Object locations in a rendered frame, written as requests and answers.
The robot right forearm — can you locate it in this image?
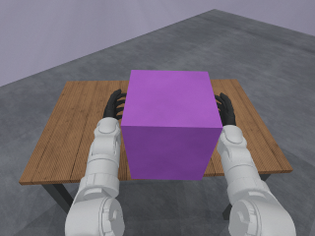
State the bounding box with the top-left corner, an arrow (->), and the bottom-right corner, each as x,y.
217,125 -> 296,232

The robot left upper arm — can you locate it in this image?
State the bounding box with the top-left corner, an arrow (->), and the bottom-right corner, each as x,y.
65,197 -> 125,236

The carton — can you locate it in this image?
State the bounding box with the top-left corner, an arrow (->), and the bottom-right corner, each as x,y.
120,70 -> 223,181

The right robot hand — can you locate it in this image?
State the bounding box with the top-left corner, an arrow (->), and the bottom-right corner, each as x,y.
215,92 -> 236,126

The robot left forearm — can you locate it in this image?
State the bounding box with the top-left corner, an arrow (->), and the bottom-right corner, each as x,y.
65,117 -> 121,236

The table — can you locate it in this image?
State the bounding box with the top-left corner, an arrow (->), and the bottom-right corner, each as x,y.
19,79 -> 293,220

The left robot hand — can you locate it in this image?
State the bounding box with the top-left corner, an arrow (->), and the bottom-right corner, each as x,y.
102,88 -> 127,120

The robot right upper arm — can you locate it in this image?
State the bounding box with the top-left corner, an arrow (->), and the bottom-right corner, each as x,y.
228,198 -> 296,236

